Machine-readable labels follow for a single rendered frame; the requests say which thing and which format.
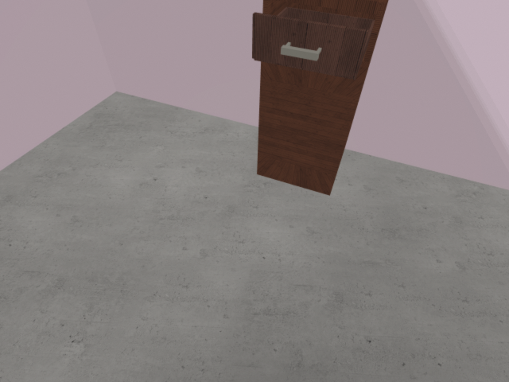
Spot drawer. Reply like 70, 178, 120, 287
252, 7, 375, 80

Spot handle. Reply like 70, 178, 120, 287
281, 42, 322, 61

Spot cabinet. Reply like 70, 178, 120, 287
257, 0, 388, 196

